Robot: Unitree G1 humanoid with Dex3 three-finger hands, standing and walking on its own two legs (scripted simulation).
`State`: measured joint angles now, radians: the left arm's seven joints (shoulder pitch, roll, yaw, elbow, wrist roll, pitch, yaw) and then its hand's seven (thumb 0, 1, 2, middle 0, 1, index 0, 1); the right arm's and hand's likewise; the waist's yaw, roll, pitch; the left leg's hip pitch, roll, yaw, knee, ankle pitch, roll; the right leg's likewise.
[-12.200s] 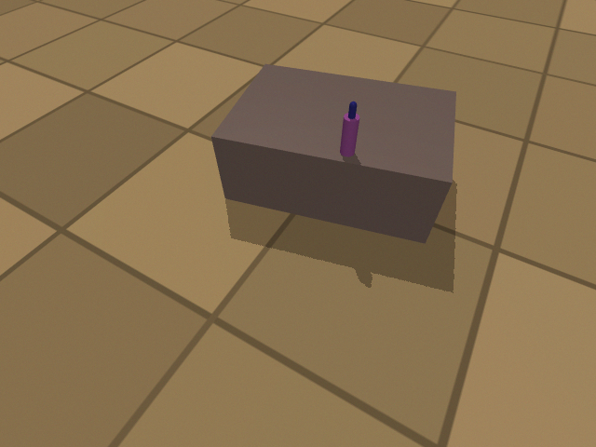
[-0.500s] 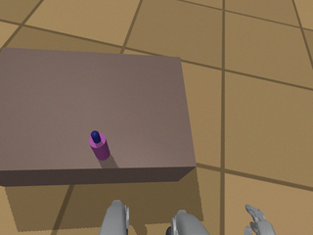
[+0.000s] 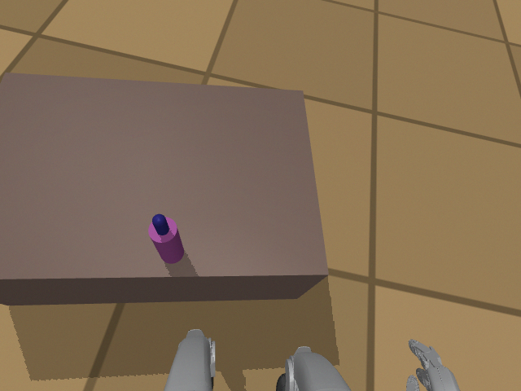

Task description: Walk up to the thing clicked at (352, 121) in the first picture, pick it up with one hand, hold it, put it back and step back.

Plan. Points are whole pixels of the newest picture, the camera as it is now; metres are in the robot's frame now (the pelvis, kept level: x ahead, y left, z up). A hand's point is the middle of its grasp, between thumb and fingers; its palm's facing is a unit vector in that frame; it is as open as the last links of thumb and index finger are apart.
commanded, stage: go down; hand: left
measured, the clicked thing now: (166, 237) +0.41 +0.19 -0.23
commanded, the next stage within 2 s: none
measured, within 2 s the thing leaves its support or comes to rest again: neither
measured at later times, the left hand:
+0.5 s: hand out of the picture +0.33 +0.39 +0.03, palm faces +0.18 -0.98 -0.02, open 17.5 cm
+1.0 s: hand out of the picture +0.33 +0.39 +0.03, palm faces +0.17 -0.98 +0.00, open 17.4 cm
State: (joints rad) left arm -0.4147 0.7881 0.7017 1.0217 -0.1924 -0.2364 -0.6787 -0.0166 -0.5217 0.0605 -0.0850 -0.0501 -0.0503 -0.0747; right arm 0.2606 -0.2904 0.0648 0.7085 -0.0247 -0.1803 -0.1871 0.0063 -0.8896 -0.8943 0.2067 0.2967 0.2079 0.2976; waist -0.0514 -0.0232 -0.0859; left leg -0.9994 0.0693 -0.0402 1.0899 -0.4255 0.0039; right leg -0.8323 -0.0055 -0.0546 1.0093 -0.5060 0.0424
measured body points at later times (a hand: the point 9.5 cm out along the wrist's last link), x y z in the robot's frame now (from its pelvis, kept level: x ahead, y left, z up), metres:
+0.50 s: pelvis +0.00 +0.00 -0.01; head +0.12 +0.05 +0.42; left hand +0.32 +0.45 +0.04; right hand +0.11 -0.28 -0.10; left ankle +0.05 +0.11 -0.66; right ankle -0.01 -0.15 -0.66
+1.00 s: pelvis +0.00 +0.00 -0.01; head +0.12 +0.05 +0.42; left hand +0.32 +0.45 +0.04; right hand +0.12 -0.28 -0.10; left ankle +0.05 +0.11 -0.66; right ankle -0.01 -0.15 -0.66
